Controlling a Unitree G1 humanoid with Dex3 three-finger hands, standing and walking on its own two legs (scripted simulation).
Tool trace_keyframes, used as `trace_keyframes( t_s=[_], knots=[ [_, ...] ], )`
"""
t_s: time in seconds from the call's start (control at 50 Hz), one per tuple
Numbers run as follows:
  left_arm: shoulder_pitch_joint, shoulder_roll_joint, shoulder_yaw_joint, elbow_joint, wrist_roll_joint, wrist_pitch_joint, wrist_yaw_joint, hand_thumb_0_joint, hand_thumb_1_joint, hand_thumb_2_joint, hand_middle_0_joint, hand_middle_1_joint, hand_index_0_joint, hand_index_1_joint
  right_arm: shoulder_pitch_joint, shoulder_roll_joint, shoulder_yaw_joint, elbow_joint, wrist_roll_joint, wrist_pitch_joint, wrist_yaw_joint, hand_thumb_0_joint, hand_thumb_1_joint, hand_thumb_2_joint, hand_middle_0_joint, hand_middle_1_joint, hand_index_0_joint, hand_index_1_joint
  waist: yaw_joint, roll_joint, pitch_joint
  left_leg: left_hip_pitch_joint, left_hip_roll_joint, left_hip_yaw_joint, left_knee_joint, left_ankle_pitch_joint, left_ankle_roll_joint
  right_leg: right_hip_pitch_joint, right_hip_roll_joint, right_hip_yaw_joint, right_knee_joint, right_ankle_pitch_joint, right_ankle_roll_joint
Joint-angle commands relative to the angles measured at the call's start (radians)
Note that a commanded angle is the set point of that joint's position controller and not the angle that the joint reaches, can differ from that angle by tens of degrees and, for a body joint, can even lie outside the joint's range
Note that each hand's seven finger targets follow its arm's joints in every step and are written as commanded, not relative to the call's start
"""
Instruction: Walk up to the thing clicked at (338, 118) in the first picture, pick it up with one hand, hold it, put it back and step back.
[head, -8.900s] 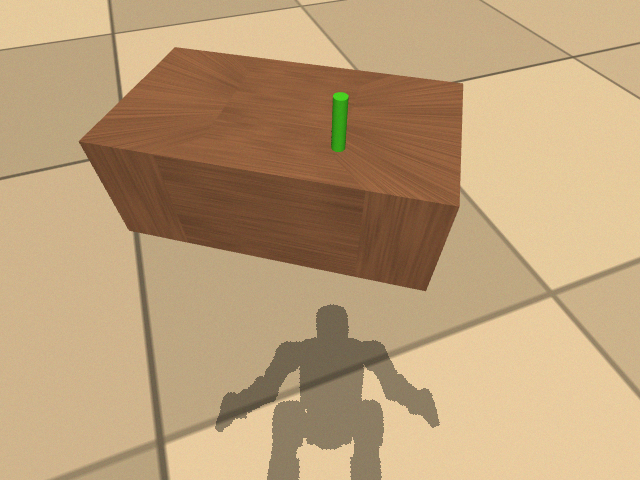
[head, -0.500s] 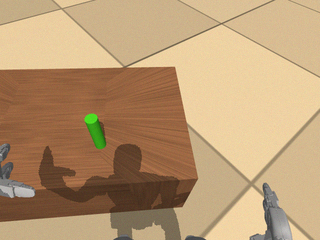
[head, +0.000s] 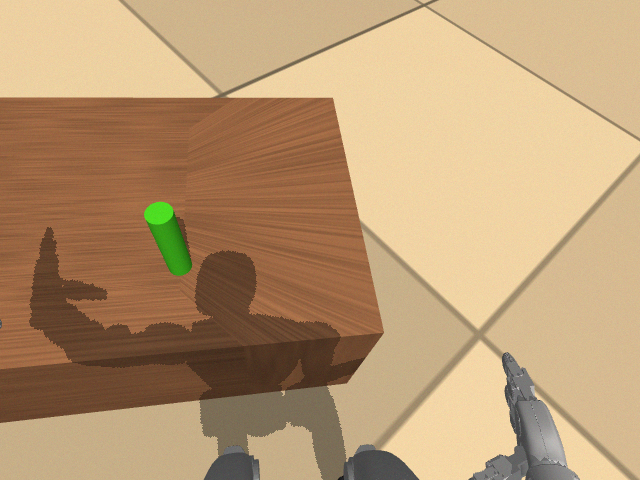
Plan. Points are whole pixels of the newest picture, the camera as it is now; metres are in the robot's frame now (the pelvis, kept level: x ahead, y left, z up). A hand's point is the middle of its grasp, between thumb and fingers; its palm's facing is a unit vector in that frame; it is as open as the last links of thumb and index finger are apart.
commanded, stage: go down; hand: left
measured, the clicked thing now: (170, 242) +0.53 +0.22 -0.18
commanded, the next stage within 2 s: approach in 0.52 s
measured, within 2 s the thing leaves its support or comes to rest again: neither
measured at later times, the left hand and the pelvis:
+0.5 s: hand out of the picture +0.39 +0.39 +0.05, palm faces +0.23 -0.97 -0.06, open 17.5 cm; pelvis +0.00 +0.01 -0.01, yaw -1 degrees
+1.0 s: hand (37, 251) +0.42 +0.36 -0.04, palm faces +0.20 -0.98 +0.06, open 17.7 cm; pelvis -0.01 +0.01 -0.05, yaw -2 degrees
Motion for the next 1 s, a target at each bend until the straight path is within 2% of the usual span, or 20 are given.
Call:
trace_keyframes(
  t_s=[0.0,0.02,0.06,0.1,0.18,0.24,0.3,0.38,0.44,0.46,0.5,0.54,0.6,0.64,0.7,0.8,0.86,0.9,0.92,0.98],
  knots=[
    [-0.278,0.413,0.085,-0.153,-0.028,-0.077,-0.009,0.000,-0.540,0.052,-0.050,-0.017,-0.046,-0.024,0.013,-0.176,-0.084,-0.172,0.003,-0.046,-0.010,0.000,0.542,-0.052,0.049,0.050,0.049,0.050,0.014,0.213,-0.356,0.322,-0.016,-0.040,-0.104,0.368,-0.001,0.038,0.029,0.008,-0.076,0.242,-0.038],
    [-0.278,0.419,0.089,-0.153,-0.030,-0.079,-0.009,0.000,-0.535,0.053,-0.049,-0.021,-0.047,-0.027,0.015,-0.188,-0.098,-0.170,0.002,-0.046,-0.013,0.000,0.545,-0.051,0.049,0.050,0.049,0.050,0.012,0.215,-0.356,0.322,-0.016,-0.039,-0.104,0.354,-0.001,0.039,0.030,0.009,-0.076,0.233,-0.038],
    [-0.294,0.421,0.093,-0.158,-0.031,-0.083,-0.013,0.000,-0.547,0.058,-0.049,-0.019,-0.045,-0.028,0.035,-0.140,-0.050,-0.159,0.002,-0.041,-0.005,0.000,0.540,-0.053,0.049,0.050,0.049,0.050,0.020,0.210,-0.358,0.300,-0.021,-0.033,-0.090,0.366,0.003,0.041,0.028,0.013,-0.074,0.253,-0.037],
    [-0.279,0.450,0.110,-0.139,-0.030,-0.088,-0.014,0.000,-0.538,0.060,-0.048,-0.020,-0.044,-0.028,0.017,-0.167,-0.075,-0.170,0.001,-0.040,-0.006,0.000,0.541,-0.052,0.049,0.050,0.049,0.050,0.023,0.224,-0.367,0.292,-0.021,-0.033,-0.088,0.362,0.002,0.041,0.028,0.013,-0.066,0.245,-0.039],
    [-0.303,0.441,0.106,-0.136,-0.032,-0.089,-0.024,0.000,-0.556,0.069,-0.049,-0.025,-0.043,-0.037,0.030,-0.160,-0.060,-0.188,-0.001,-0.039,-0.002,0.000,0.537,-0.055,0.049,0.050,0.049,0.050,0.011,0.229,-0.404,0.329,-0.011,-0.040,-0.064,0.459,-0.002,0.027,0.032,0.010,-0.054,0.296,-0.036],
    [-0.337,0.450,0.108,-0.153,-0.031,-0.091,-0.024,0.000,-0.555,0.067,-0.046,-0.023,-0.039,-0.035,0.019,-0.175,-0.073,-0.183,-0.002,-0.039,0.000,0.000,0.537,-0.054,0.049,0.050,0.049,0.050,0.011,0.271,-0.388,0.344,0.001,-0.058,-0.080,0.431,-0.012,-0.030,0.038,0.000,-0.046,0.224,-0.043],
    [-0.330,0.458,0.119,-0.152,-0.030,-0.093,-0.021,0.000,-0.555,0.078,-0.044,-0.034,-0.039,-0.045,0.025,-0.172,-0.068,-0.220,-0.001,-0.041,0.000,0.000,0.539,-0.054,0.049,0.050,0.049,0.050,0.007,0.239,-0.400,0.325,-0.007,-0.048,-0.075,0.406,-0.008,0.010,0.037,0.004,-0.051,0.242,-0.041],
    [-0.345,0.478,0.135,-0.139,-0.029,-0.095,-0.024,0.000,-0.553,0.079,-0.044,-0.035,-0.038,-0.046,0.034,-0.180,-0.078,-0.216,-0.003,-0.037,0.003,0.000,0.534,-0.056,0.049,0.050,0.049,0.050,0.003,0.252,-0.411,0.342,0.003,-0.060,-0.064,0.472,-0.010,-0.019,0.040,-0.003,-0.040,0.256,-0.042],
    [-0.374,0.481,0.130,-0.135,-0.024,-0.099,-0.024,0.000,-0.563,0.081,-0.045,-0.036,-0.039,-0.048,0.037,-0.158,-0.062,-0.202,-0.006,-0.036,0.002,0.000,0.537,-0.055,0.049,0.050,0.049,0.050,-0.003,0.246,-0.384,0.296,-0.009,-0.044,-0.061,0.381,-0.004,-0.020,0.037,0.007,-0.048,0.230,-0.040],
    [-0.374,0.481,0.129,-0.129,-0.025,-0.101,-0.024,0.000,-0.576,0.075,-0.047,-0.040,-0.041,-0.051,0.022,-0.177,-0.081,-0.226,-0.005,-0.040,0.002,0.000,0.536,-0.055,0.049,0.050,0.049,0.050,-0.009,0.243,-0.379,0.293,-0.010,-0.041,-0.065,0.365,-0.004,-0.016,0.037,0.007,-0.046,0.225,-0.041],
    [-0.389,0.505,0.141,-0.126,-0.023,-0.106,-0.027,0.000,-0.586,0.076,-0.047,-0.043,-0.043,-0.052,0.029,-0.151,-0.052,-0.206,-0.005,-0.037,0.003,0.000,0.536,-0.055,0.049,0.050,0.049,0.050,-0.001,0.265,-0.377,0.269,-0.015,-0.036,-0.062,0.331,-0.001,-0.014,0.033,0.012,-0.047,0.215,-0.040],
    [-0.386,0.495,0.131,-0.116,-0.024,-0.105,-0.030,0.000,-0.578,0.075,-0.045,-0.045,-0.043,-0.053,0.010,-0.178,-0.076,-0.248,-0.005,-0.045,-0.003,0.000,0.540,-0.053,0.049,0.050,0.049,0.050,-0.013,0.237,-0.389,0.283,-0.013,-0.039,-0.065,0.325,0.001,-0.017,0.037,0.010,-0.048,0.210,-0.040],
    [-0.399,0.521,0.151,-0.100,-0.027,-0.110,-0.033,0.000,-0.572,0.126,-0.053,-0.066,-0.030,-0.095,0.031,-0.178,-0.069,-0.253,-0.006,-0.043,-0.002,0.000,0.544,-0.052,0.049,0.050,0.049,0.050,-0.013,0.234,-0.404,0.275,-0.013,-0.043,-0.051,0.352,0.000,-0.013,0.037,0.008,-0.041,0.229,-0.039],
    [-0.414,0.510,0.139,-0.073,-0.028,-0.117,-0.035,0.000,-0.561,0.000,-0.063,-0.001,-0.052,-0.013,0.025,-0.182,-0.079,-0.263,-0.006,-0.044,-0.003,0.000,0.551,-0.050,0.048,0.051,0.048,0.051,-0.029,0.214,-0.386,0.247,-0.017,-0.037,-0.039,0.339,0.006,-0.010,0.035,0.014,-0.039,0.237,-0.037],
    [-0.419,0.436,0.115,-0.005,-0.051,-0.149,-0.055,0.000,-0.610,0.000,-0.069,-0.010,-0.058,-0.022,0.030,-0.140,-0.040,-0.200,-0.009,-0.042,0.009,0.000,0.551,-0.049,0.048,0.051,0.048,0.051,-0.037,0.210,-0.335,0.193,-0.014,-0.045,-0.009,0.352,0.005,-0.086,0.038,0.008,-0.009,0.229,-0.040],
    [-0.437,0.356,0.112,0.036,-0.100,-0.255,-0.065,0.000,-0.584,0.000,-0.051,-0.015,-0.046,-0.023,-0.003,-0.169,-0.065,-0.241,-0.019,-0.056,0.025,0.000,0.570,-0.043,0.048,0.051,0.049,0.051,-0.076,0.183,-0.354,0.144,-0.007,-0.058,0.056,0.294,0.003,-0.190,0.043,-0.002,0.053,0.186,-0.042],
    [-0.459,0.356,0.128,0.013,-0.118,-0.321,-0.056,0.000,-0.588,0.004,-0.049,-0.022,-0.044,-0.030,0.027,-0.206,-0.101,-0.277,-0.028,-0.060,0.029,0.000,0.560,-0.046,0.048,0.051,0.049,0.051,-0.101,0.200,-0.438,0.158,-0.002,-0.072,0.108,0.331,-0.002,-0.242,0.047,-0.005,0.102,0.195,-0.045],
    [-0.491,0.360,0.143,-0.024,-0.121,-0.364,-0.048,0.000,-0.598,0.006,-0.052,-0.027,-0.047,-0.035,0.034,-0.205,-0.100,-0.313,-0.036,-0.062,0.037,0.000,0.559,-0.046,0.048,0.051,0.049,0.051,-0.106,0.248,-0.496,0.172,0.005,-0.085,0.148,0.390,-0.013,-0.287,0.047,-0.009,0.145,0.207,-0.049],
    [-0.456,0.338,0.138,0.033,-0.120,-0.377,-0.044,0.000,-0.596,0.013,-0.054,-0.027,-0.046,-0.038,0.054,-0.200,-0.094,-0.310,-0.040,-0.060,0.039,0.000,0.554,-0.048,0.048,0.051,0.049,0.051,-0.117,0.233,-0.472,0.148,0.006,-0.087,0.171,0.409,-0.011,-0.315,0.049,-0.011,0.162,0.213,-0.048],
    [-0.485,0.379,0.164,-0.006,-0.101,-0.430,-0.013,0.000,-0.583,0.021,-0.057,-0.024,-0.044,-0.039,0.039,-0.237,-0.135,-0.361,-0.053,-0.061,0.045,0.000,0.543,-0.051,0.048,0.050,0.049,0.050,-0.126,0.272,-0.493,0.100,0.005,-0.096,0.224,0.390,-0.017,-0.378,0.049,-0.010,0.222,0.196,-0.051]
  ],
)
